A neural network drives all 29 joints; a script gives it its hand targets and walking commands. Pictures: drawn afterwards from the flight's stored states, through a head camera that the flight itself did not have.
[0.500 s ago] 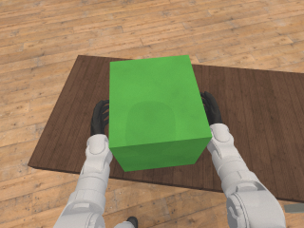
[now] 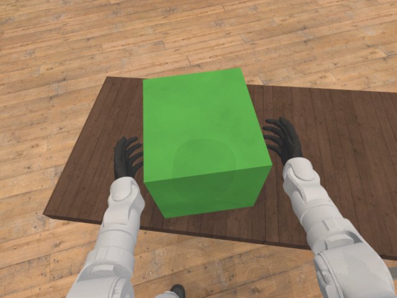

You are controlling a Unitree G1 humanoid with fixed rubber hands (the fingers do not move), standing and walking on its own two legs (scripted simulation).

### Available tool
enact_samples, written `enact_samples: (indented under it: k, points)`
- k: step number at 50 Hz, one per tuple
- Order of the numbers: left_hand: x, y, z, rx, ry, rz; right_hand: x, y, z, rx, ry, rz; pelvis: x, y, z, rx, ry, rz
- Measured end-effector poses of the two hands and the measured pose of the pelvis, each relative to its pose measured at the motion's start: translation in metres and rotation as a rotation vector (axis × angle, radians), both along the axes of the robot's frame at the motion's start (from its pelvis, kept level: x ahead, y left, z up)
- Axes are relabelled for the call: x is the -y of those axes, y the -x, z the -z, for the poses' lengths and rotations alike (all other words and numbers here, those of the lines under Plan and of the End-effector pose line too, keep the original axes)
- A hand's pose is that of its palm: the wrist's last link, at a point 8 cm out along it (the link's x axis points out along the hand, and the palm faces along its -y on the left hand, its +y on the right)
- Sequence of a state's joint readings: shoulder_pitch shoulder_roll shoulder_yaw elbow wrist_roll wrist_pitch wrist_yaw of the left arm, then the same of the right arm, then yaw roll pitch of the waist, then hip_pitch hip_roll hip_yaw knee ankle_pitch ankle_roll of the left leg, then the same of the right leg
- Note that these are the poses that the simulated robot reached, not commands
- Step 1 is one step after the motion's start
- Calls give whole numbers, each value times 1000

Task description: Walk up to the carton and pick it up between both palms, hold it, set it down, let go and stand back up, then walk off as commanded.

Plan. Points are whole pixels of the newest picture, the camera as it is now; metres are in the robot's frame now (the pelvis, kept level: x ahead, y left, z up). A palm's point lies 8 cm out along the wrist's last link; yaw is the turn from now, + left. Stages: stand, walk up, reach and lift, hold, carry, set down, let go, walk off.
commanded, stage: set down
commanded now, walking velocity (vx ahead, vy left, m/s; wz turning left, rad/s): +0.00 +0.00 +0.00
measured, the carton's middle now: (201, 146) +0.44 +0.07 -0.03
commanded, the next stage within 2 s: none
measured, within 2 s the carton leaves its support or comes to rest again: neither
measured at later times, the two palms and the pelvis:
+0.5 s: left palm (105, 199) +0.28 +0.24 +0.00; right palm (291, 173) +0.37 -0.12 +0.02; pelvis -0.05 +0.01 +0.00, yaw +0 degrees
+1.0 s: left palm (97, 226) +0.23 +0.24 -0.01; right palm (309, 213) +0.31 -0.17 -0.02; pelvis -0.05 +0.01 +0.00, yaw +0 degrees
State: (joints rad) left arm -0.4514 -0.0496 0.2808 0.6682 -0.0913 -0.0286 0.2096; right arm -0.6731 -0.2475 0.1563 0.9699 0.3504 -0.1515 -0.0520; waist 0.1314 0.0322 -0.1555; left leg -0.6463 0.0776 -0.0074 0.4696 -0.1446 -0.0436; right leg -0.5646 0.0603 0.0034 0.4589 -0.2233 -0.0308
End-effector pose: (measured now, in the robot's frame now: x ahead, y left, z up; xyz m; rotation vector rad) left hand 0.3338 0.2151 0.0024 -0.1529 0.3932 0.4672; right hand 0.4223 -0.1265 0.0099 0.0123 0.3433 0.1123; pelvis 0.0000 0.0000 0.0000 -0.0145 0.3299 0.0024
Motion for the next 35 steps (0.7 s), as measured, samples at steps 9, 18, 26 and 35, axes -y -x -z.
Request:
enact_samples:
  k: [9, 18, 26, 35]
  points:
    - [-15, 14, -16, 80, -29, -10, -6, 14, -19, 69, -3, -4, -6, 15, 0, 21, 8, 1]
    - [-22, 40, -10, 57, -22, -9, -5, 38, -21, 66, 5, -44, -10, 39, 1, 53, 13, 2]
    - [-24, 60, 0, 18, -30, -19, -2, 53, -12, 39, 5, -52, -12, 50, 2, 69, 16, 2]
    - [-29, 83, 1, 20, -51, -33, 18, 74, 2, 9, 17, -31, -12, 50, 2, 69, 16, 2]
